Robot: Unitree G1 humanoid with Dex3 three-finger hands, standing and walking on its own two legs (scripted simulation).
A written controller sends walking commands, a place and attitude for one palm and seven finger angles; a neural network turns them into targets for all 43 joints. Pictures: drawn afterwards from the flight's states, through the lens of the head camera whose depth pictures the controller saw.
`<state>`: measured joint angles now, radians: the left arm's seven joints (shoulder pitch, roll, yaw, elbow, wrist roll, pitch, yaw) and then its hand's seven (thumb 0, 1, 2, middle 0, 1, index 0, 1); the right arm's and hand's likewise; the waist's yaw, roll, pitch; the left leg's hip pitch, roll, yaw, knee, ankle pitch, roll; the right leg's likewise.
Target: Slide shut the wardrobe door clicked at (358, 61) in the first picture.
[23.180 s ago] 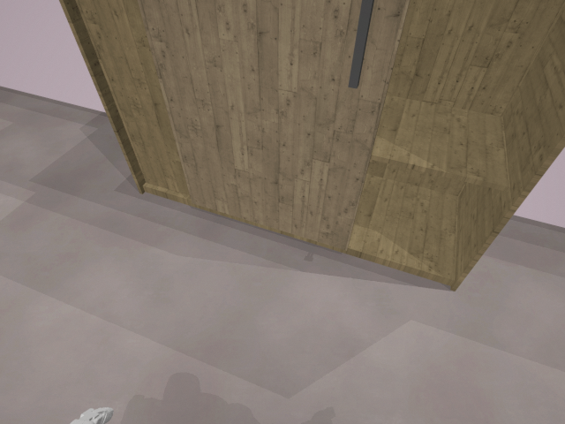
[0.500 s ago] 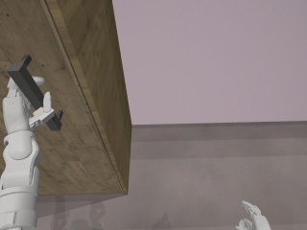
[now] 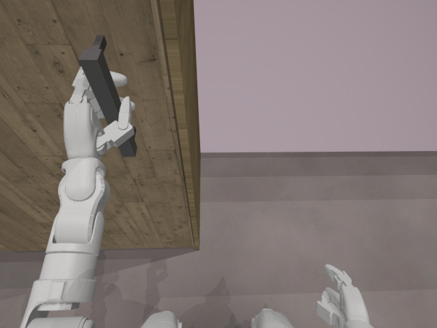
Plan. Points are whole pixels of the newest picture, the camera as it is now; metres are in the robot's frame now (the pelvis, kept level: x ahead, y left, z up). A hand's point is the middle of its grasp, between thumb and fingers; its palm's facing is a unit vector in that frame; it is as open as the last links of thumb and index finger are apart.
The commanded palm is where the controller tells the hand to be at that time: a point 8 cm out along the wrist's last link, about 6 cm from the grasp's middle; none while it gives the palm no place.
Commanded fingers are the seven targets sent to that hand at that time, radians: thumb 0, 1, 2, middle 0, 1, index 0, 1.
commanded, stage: stop walking and hold the door there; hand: left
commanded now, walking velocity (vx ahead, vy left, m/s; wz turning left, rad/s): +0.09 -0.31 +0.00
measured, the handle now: (116, 103) +0.42 +0.20 +0.16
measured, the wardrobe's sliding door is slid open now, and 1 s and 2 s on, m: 0.00 0.00 0.00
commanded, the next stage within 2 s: loosen the grip on the handle in 0.60 s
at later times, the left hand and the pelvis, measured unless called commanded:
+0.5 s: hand (125, 123) +0.38 +0.17 +0.17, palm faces +0.20 -0.97 -0.10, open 6.1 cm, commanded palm +0.35 +0.20 +0.16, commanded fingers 0.00 0.90 0.90 -0.45 -1.40 -0.45 -1.40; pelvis +0.02 +0.01 +0.02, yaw +1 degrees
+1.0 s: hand (114, 122) +0.37 +0.18 +0.17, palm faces +0.25 -0.97 -0.09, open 11.1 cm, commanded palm +0.34 +0.22 +0.16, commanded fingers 0.00 -0.55 0.20 -0.37 -1.30 -0.37 -1.30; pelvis -0.01 +0.01 +0.01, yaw +2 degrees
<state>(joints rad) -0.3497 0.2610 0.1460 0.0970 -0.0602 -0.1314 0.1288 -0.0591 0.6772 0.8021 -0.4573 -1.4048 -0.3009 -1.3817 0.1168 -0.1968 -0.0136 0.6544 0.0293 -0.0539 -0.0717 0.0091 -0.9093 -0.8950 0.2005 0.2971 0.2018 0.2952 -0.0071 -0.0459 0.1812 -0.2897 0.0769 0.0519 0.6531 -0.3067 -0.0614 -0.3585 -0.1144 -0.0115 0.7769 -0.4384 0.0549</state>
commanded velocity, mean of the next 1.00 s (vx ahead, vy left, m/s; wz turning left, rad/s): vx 0.00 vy -0.04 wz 0.00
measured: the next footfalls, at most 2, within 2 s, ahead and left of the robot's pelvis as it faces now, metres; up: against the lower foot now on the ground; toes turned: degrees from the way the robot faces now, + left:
right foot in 0.02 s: +0.08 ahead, -0.13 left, +0.00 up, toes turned +1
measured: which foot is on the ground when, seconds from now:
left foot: down 0.00-1.00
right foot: up 0.00-0.00, down 0.02-1.00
